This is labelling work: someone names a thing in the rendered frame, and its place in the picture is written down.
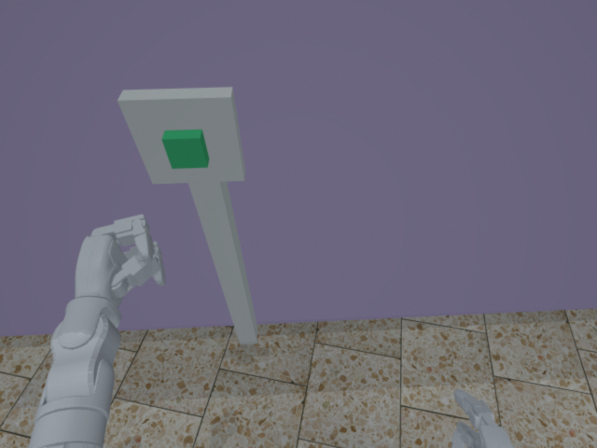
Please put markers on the panel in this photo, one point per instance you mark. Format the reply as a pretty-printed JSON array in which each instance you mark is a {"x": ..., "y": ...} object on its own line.
[{"x": 148, "y": 114}]

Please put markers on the button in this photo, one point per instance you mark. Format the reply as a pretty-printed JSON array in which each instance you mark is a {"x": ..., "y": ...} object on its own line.
[{"x": 186, "y": 149}]

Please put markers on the left robot forearm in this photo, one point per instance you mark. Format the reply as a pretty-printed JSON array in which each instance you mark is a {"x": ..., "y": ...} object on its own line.
[{"x": 76, "y": 400}]

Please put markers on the right robot hand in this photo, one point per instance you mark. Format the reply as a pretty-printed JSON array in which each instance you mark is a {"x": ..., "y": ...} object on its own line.
[{"x": 481, "y": 417}]

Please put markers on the left robot hand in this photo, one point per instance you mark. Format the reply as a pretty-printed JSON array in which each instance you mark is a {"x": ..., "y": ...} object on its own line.
[{"x": 103, "y": 270}]

